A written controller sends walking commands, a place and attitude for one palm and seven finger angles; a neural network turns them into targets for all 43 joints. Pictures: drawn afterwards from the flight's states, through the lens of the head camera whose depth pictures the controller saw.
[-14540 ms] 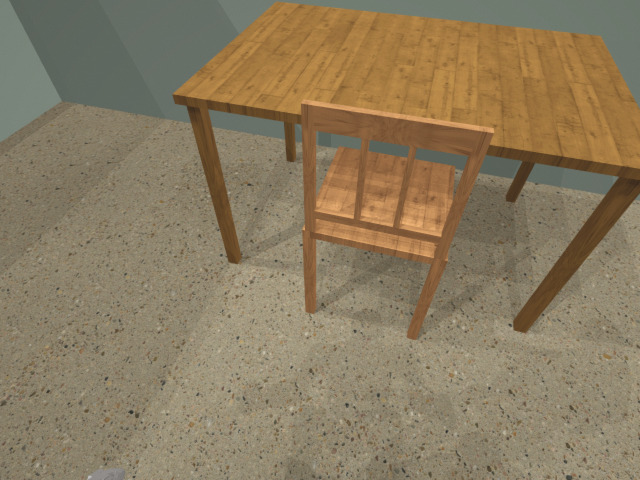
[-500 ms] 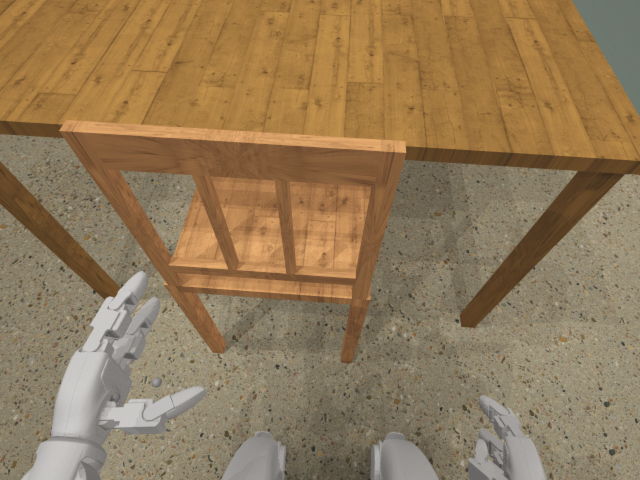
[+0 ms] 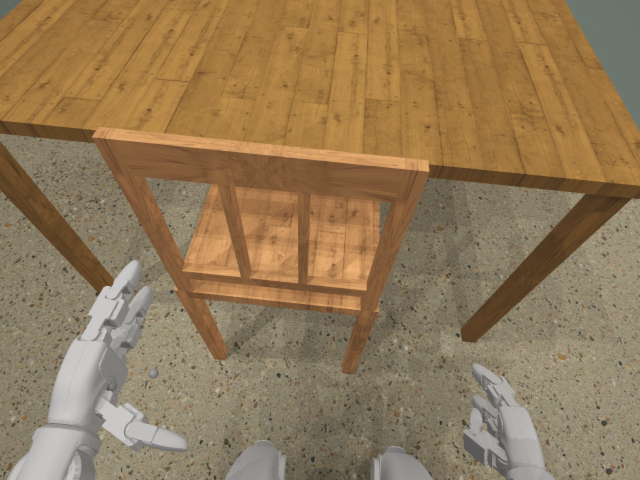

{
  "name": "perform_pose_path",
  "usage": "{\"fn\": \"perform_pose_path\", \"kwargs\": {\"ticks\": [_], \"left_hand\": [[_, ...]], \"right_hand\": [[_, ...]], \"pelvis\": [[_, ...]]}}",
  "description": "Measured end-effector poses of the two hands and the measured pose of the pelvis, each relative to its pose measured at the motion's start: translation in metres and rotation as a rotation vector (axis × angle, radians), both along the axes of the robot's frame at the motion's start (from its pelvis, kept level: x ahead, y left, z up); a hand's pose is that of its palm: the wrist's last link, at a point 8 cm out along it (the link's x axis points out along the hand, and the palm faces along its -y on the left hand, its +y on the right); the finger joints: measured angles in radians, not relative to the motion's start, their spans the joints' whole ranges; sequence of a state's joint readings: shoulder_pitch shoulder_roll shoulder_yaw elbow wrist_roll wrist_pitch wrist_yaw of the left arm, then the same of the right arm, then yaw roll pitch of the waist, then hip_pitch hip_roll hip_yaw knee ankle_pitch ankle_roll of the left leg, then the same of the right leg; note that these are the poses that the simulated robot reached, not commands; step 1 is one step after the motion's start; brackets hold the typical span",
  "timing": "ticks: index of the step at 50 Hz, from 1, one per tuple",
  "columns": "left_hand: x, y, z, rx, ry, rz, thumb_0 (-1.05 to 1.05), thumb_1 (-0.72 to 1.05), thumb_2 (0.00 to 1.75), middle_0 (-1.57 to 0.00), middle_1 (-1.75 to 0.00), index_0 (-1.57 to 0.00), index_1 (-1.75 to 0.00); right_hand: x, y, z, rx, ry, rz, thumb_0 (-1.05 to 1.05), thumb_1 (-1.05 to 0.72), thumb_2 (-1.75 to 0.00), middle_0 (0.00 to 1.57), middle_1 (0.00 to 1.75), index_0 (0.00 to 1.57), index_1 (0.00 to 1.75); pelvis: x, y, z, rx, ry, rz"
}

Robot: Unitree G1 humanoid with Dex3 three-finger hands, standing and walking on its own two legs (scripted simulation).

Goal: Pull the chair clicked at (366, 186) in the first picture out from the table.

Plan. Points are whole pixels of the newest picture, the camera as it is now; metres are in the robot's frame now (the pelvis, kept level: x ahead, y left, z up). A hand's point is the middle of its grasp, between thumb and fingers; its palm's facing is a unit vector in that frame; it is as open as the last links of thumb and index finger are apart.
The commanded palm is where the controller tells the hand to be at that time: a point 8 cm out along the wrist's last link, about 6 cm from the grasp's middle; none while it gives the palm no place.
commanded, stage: raise the hand toward the chair's back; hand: left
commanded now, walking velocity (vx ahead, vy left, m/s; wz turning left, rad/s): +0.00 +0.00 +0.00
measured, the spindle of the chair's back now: (237, 234) +0.46 +0.16 -0.03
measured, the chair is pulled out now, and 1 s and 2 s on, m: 0.00 0.00 0.00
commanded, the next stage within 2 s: aim the fingers beside a spindle in 0.72 s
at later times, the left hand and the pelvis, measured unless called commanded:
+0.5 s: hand (151, 351) +0.25 +0.20 +0.05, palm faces -0.03 -1.00 -0.06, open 16.9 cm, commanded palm +0.23 +0.26 +0.05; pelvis +0.00 +0.00 +0.01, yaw +0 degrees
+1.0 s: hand (159, 351) +0.25 +0.20 +0.04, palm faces -0.04 -1.00 -0.05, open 16.9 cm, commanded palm +0.23 +0.25 +0.05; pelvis +0.00 -0.01 +0.00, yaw +0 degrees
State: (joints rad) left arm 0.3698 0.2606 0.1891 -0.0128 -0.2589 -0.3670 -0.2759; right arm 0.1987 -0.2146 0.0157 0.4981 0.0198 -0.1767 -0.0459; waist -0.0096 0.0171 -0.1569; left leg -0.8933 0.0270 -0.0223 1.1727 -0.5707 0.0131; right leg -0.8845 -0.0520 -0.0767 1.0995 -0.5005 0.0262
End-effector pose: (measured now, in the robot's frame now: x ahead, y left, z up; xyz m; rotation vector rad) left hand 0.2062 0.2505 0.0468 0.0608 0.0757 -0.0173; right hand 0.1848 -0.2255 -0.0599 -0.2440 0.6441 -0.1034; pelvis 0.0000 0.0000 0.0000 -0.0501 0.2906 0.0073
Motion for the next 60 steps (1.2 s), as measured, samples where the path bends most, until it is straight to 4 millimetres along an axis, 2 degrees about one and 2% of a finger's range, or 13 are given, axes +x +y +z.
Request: {"fn": "perform_pose_path", "kwargs": {"ticks": [6, 14, 21, 44, 60], "left_hand": [[0.006, 0.006, 0.004, 0.006, -0.01, -0.002, -0.01, -0.48, 0.3, -0.06, -0.08, -0.06, -0.08], [0.018, 0.012, 0.004, 0.0, 0.003, -0.012, -0.01, -0.49, 0.3, -0.06, -0.08, -0.06, -0.08], [0.022, 0.009, 0.004, -0.005, 0.004, -0.017, -0.01, -0.5, 0.3, -0.06, -0.08, -0.06, -0.08], [0.018, 0.005, 0.002, -0.004, 0.003, -0.007, -0.01, -0.5, 0.3, -0.06, -0.08, -0.06, -0.08], [0.038, -0.006, -0.012, -0.02, -0.005, -0.035, -0.01, -0.5, 0.3, -0.06, -0.08, -0.06, -0.08]], "right_hand": [[-0.007, 0.001, -0.004, 0.0, 0.032, 0.002, 0.01, -0.9, -0.9, 0.2, 0.3, 0.2, 0.3], [-0.024, -0.014, -0.005, -0.029, 0.078, -0.039, 0.01, -0.9, -0.9, 0.2, 0.3, 0.2, 0.3], [-0.032, -0.025, -0.001, -0.046, 0.089, -0.069, 0.01, -0.91, -0.9, 0.2, 0.3, 0.2, 0.3], [-0.015, -0.017, -0.005, -0.015, 0.058, -0.028, 0.01, -0.91, -0.9, 0.2, 0.3, 0.2, 0.3], [-0.026, -0.025, -0.014, -0.04, 0.098, -0.048, 0.01, -0.91, -0.9, 0.2, 0.3, 0.2, 0.3]], "pelvis": [[0.001, 0.001, 0.001, -0.002, -0.002, 0.002], [0.002, 0.001, 0.004, -0.001, -0.001, -0.002], [0.004, 0.001, 0.007, 0.003, 0.001, -0.007], [0.004, -0.005, 0.004, 0.005, 0.006, -0.002], [0.002, -0.004, -0.003, 0.005, 0.032, -0.007]]}}
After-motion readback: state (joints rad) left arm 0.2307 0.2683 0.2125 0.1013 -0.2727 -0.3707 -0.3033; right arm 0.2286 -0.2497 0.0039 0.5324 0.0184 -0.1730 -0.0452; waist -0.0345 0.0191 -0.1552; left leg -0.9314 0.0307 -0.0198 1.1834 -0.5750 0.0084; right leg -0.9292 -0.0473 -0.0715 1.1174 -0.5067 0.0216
